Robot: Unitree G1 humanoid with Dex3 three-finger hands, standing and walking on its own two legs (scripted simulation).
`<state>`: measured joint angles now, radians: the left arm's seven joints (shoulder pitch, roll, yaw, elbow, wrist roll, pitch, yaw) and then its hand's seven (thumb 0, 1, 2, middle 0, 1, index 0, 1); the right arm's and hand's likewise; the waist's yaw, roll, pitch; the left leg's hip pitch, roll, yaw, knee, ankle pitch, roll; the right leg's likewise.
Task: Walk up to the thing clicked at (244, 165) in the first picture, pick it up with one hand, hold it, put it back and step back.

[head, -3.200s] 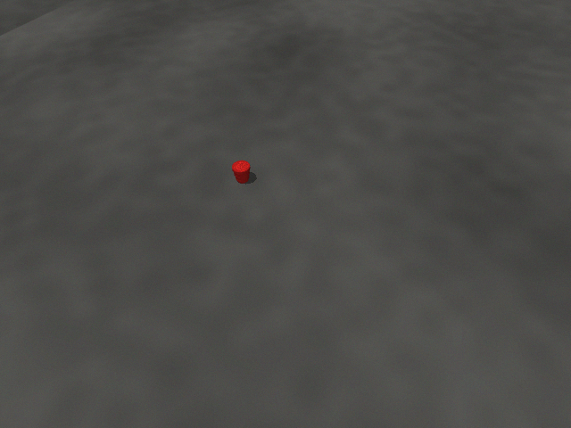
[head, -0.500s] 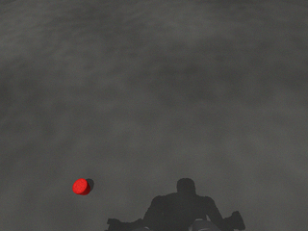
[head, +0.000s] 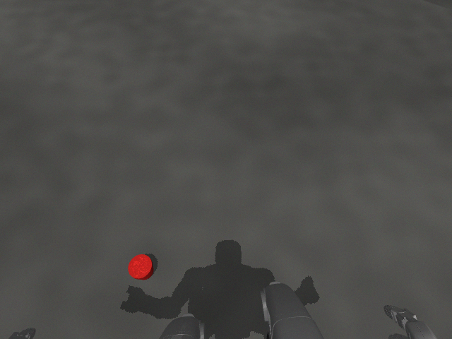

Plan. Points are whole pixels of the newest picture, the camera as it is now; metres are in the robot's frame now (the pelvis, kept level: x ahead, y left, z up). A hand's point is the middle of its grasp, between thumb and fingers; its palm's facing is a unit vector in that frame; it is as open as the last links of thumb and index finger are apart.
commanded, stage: walk up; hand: left
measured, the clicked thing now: (143, 269) +0.40 +0.34 -0.69
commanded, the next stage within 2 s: none
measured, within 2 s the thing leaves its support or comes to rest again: neither
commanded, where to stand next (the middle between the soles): -0.02 +0.32 m, yaw -23 degrees
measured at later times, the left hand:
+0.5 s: hand out of the picture +0.07 +0.54 -0.11, palm faces -0.16 -0.76 -0.63, open 7.4 cm
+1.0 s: hand out of the picture +0.05 +0.66 -0.13, palm faces -0.40 -0.84 -0.38, open 7.4 cm
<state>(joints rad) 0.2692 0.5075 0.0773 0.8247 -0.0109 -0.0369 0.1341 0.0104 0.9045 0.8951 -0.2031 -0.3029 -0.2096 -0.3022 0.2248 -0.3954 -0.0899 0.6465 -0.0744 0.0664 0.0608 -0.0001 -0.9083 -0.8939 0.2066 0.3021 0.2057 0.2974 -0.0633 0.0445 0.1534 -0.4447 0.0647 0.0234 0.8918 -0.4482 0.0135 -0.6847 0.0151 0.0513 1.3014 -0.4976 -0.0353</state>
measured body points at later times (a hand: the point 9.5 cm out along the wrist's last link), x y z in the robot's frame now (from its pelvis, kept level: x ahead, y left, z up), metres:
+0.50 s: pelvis -0.06 +0.23 -0.02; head -0.02 +0.18 +0.42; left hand +0.08 +0.57 -0.07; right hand +0.01 -0.12 -0.14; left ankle -0.05 +0.43 -0.67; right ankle +0.04 -0.01 -0.70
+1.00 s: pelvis -0.10 +0.43 +0.03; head -0.07 +0.44 +0.48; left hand +0.08 +0.70 -0.10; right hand -0.19 +0.12 -0.07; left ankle -0.06 +0.44 -0.70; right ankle -0.18 +0.27 -0.64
